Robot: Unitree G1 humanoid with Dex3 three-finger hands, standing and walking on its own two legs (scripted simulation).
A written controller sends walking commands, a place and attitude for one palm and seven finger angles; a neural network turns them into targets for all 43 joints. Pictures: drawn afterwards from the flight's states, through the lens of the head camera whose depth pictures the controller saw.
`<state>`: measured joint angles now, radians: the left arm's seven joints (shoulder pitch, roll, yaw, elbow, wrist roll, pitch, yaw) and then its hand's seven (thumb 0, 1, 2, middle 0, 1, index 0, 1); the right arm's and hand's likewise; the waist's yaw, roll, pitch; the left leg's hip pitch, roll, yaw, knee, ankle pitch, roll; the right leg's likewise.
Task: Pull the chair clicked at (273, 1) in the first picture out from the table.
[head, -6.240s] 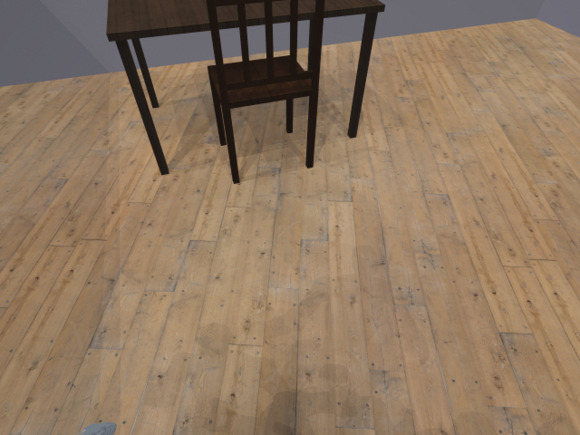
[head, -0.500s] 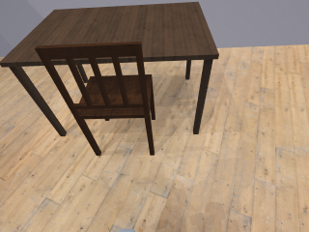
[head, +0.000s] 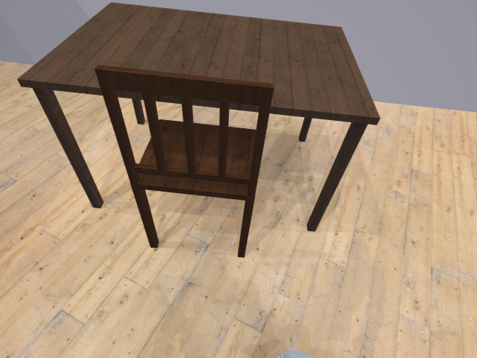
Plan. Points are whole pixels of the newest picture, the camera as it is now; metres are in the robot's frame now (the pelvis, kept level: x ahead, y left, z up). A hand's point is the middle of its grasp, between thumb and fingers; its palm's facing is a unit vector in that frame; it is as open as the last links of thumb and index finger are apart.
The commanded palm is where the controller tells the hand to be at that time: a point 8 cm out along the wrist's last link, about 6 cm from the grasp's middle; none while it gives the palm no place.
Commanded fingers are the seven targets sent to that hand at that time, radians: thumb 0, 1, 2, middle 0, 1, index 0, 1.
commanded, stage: take the last steps up to it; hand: left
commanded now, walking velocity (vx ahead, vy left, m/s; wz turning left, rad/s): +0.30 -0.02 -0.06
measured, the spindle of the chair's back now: (189, 138) +0.71 +0.20 -0.09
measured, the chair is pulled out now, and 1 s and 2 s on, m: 0.00 0.00 0.00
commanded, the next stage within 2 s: come to a stop and stand still in 0.44 s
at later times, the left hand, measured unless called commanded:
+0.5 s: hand (183, 295) +0.28 +0.14 -0.17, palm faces +0.00 -0.98 -0.22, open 7.2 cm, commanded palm none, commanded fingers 0.00 0.90 0.90 -0.20 -0.30 -0.20 -0.30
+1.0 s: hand (174, 301) +0.27 +0.15 -0.18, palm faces -0.01 -0.97 -0.26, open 7.4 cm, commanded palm none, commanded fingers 0.00 0.90 0.90 -0.20 -0.30 -0.20 -0.30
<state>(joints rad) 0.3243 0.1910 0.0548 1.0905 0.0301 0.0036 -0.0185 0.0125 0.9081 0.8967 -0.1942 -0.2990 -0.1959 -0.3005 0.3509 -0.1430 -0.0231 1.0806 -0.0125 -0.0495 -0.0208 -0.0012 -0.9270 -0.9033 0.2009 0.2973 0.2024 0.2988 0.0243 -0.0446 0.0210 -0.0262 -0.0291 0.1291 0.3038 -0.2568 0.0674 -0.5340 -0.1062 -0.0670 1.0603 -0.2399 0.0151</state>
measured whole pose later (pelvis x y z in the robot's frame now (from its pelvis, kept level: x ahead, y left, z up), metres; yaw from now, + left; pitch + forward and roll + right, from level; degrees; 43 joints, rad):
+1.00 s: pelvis +0.24 -0.04 -0.02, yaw -5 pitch +0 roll +1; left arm 0.24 0.18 0.04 1.03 0.01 0.03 0.03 0.01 0.91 0.90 -0.20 -0.30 -0.20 -0.30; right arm 0.07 -0.15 -0.04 1.00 -0.02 0.03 -0.03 0.00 -0.91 -0.90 0.20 0.30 0.20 0.30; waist 0.04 0.01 0.10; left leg -0.34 0.05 0.07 0.49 -0.14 -0.02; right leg -0.27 -0.03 -0.04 0.68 -0.42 0.02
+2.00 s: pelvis +0.21 -0.03 -0.01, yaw -5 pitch -2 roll +0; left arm 0.32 0.13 -0.01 1.08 0.02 -0.01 0.03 0.01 0.91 0.90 -0.20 -0.30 -0.20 -0.30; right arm 0.32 -0.15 0.00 1.06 -0.02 -0.01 -0.02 0.02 -0.93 -0.90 0.20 0.30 0.20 0.30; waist 0.00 0.02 0.00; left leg -0.21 -0.01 0.05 0.50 -0.27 0.03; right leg -0.22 -0.02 -0.04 0.50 -0.26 0.00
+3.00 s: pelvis +0.23 -0.02 -0.01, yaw -5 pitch +0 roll +1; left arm 0.50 0.18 0.01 0.47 -0.08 0.04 0.12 0.04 0.94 0.89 -0.20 -0.30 -0.20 -0.30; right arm 0.35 -0.17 0.01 0.99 0.03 -0.16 -0.06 0.02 -0.93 -0.90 0.20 0.30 0.20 0.30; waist 0.01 -0.02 0.02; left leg -0.19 -0.04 0.06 0.47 -0.28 0.04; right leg -0.23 -0.05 -0.03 0.54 -0.30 0.00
